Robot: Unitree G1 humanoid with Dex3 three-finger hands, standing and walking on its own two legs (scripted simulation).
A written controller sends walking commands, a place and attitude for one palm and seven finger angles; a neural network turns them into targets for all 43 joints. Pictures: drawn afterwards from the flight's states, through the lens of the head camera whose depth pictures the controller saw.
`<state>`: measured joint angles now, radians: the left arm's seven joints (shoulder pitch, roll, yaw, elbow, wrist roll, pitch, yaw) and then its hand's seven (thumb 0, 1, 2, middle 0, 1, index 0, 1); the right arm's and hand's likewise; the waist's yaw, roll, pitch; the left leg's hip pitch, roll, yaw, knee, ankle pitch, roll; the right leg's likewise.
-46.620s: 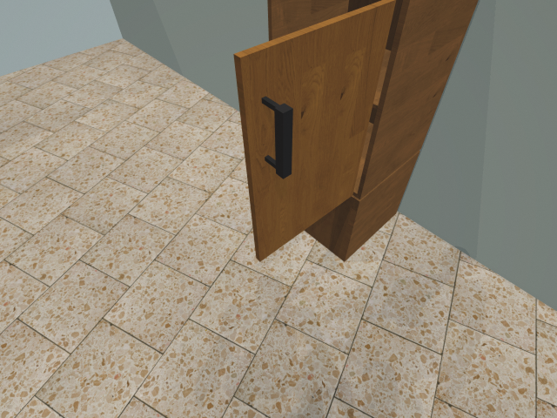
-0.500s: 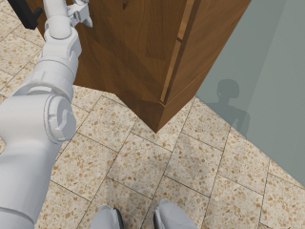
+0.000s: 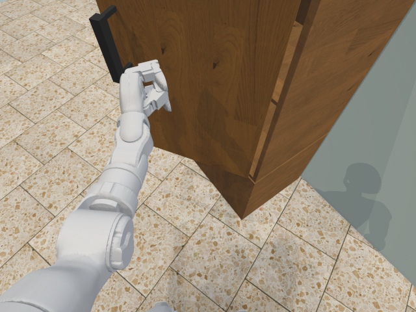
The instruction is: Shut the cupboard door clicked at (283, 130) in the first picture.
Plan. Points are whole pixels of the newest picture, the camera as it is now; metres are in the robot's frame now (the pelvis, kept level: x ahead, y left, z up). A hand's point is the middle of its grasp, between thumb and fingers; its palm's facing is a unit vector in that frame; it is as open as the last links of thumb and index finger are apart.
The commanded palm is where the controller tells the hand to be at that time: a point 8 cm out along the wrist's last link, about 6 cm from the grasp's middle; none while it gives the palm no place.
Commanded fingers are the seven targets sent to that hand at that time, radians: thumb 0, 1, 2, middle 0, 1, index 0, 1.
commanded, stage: draw the hand back to the body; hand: left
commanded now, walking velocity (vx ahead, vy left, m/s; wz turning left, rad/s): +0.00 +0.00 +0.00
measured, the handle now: (115, 46) +0.66 +0.16 +0.12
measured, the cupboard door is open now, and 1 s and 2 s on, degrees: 33 33 33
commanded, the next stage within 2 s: step back with the hand held close in 1.70 s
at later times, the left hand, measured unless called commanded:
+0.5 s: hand (124, 122) +0.42 +0.12 +0.14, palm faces +0.05 -1.00 +0.01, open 3.2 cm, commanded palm +0.38 +0.16 +0.16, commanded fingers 0.00 0.90 0.90 -1.30 -1.50 -1.30 -1.50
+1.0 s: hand (20, 208) +0.26 +0.21 +0.17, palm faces +0.23 -0.94 -0.26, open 3.8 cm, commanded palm +0.22 +0.26 +0.19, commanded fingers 0.00 0.90 0.90 -0.61 -0.75 -0.61 -0.75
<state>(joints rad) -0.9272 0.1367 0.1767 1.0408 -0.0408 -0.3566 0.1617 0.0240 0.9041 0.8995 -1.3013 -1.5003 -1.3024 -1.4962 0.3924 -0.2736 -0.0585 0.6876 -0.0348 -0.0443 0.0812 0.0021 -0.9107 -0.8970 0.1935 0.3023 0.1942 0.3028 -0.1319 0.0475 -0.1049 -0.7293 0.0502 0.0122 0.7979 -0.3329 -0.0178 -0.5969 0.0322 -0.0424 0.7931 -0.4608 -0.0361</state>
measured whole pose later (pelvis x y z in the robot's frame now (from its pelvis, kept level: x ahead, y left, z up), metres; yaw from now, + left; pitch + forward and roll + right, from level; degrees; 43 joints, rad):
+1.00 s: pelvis -0.01 +0.02 +0.04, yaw +0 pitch -3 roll +0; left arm 0.10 0.28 0.11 -0.08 -0.07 -0.08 0.07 0.02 0.90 0.90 -0.88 -1.03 -0.88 -1.03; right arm 0.15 -0.22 0.05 0.58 0.04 -0.01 -0.06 0.01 -0.91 -0.90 0.20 0.30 0.20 0.30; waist 0.04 0.07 0.01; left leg -0.19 0.01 0.04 0.43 -0.18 0.01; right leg -0.07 0.00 -0.02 0.41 -0.29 -0.01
